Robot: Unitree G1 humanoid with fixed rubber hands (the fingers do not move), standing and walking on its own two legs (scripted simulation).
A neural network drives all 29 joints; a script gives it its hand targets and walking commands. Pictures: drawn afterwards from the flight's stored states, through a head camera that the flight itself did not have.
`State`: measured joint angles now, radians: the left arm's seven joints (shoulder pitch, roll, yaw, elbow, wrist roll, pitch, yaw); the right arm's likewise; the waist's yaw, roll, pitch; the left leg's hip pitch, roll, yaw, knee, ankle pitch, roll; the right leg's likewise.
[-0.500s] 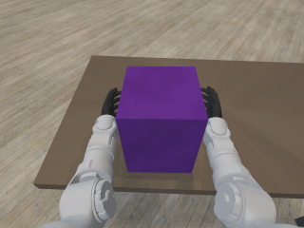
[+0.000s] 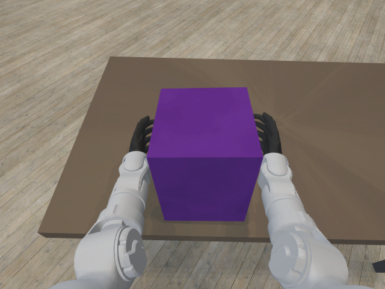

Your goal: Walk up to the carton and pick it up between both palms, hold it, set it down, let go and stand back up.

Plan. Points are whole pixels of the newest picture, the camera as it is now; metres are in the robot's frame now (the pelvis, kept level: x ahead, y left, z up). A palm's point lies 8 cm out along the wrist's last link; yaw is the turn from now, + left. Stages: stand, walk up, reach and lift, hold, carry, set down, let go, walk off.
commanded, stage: set down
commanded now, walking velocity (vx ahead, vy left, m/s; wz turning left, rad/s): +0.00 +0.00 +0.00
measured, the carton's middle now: (203, 156) +0.42 +0.00 +0.00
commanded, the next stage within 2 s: none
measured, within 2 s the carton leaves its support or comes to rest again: rests again in 0.52 s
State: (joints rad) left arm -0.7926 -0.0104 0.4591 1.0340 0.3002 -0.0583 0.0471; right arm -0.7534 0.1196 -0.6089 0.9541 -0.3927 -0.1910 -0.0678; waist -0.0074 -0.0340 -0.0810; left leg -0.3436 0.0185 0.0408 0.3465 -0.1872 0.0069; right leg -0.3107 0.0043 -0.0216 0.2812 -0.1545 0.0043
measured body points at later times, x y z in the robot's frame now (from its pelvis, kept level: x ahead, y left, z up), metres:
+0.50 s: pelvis -0.01 +0.00 +0.00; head +0.06 +0.02 +0.44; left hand +0.43 +0.15 +0.03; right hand +0.41 -0.14 +0.05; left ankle -0.02 +0.11 -0.75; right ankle -0.02 -0.12 -0.75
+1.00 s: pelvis -0.01 +0.00 +0.00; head +0.07 +0.02 +0.44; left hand +0.42 +0.15 +0.03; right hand +0.40 -0.15 +0.05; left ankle -0.02 +0.11 -0.75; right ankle -0.02 -0.12 -0.75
